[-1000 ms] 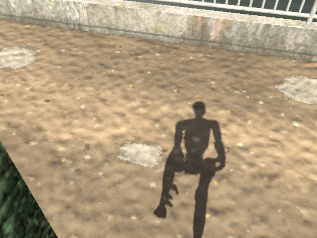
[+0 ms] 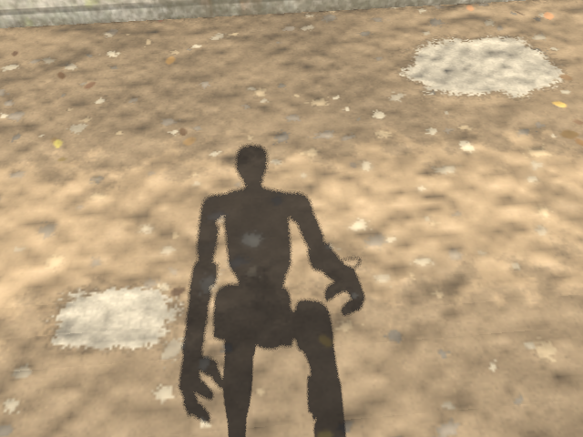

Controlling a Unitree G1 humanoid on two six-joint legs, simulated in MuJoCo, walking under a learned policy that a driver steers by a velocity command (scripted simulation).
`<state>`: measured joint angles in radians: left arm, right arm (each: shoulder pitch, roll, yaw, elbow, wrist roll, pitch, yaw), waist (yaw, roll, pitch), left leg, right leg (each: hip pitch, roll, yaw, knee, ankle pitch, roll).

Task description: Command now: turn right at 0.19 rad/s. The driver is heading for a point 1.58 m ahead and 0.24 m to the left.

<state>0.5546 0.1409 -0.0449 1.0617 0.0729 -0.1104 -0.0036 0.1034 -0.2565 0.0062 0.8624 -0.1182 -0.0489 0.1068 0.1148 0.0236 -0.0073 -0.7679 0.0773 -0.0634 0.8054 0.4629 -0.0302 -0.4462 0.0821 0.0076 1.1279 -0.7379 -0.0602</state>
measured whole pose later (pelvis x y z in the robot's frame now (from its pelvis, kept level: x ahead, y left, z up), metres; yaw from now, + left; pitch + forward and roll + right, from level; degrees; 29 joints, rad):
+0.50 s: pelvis +0.15 +0.07 -0.13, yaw +2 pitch +0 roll +0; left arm 0.01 0.09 0.00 0.87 -0.02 0.03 0.05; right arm 0.36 -0.09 0.03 1.04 0.00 0.02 -0.05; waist -0.04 -0.04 -0.04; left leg -0.23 -0.02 0.02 0.51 -0.28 0.03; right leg -0.48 -0.05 0.06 0.72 -0.09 0.09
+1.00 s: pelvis +0.26 +0.07 -0.14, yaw +1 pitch +3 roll +0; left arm 0.38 0.18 0.08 1.07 -0.03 -0.04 0.05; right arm 0.21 -0.19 -0.09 0.93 0.04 -0.05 -0.02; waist 0.06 -0.03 -0.02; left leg -0.44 -0.01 0.03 0.80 -0.43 0.08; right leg -0.28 -0.03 0.08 0.61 -0.38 0.01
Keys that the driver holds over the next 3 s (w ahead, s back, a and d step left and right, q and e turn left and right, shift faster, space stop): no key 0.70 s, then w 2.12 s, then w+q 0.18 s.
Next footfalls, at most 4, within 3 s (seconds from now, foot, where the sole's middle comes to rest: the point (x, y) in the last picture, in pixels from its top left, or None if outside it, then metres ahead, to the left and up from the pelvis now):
0.14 left None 0.18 0.17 -0.91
0.52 right None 0.27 -0.09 -0.91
1.06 left None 0.35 0.18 -0.91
1.54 right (336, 361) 0.72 0.01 -0.91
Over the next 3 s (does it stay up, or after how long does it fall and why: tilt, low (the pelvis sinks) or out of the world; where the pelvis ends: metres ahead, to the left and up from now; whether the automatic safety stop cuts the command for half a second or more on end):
stays up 1.34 0.12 -0.12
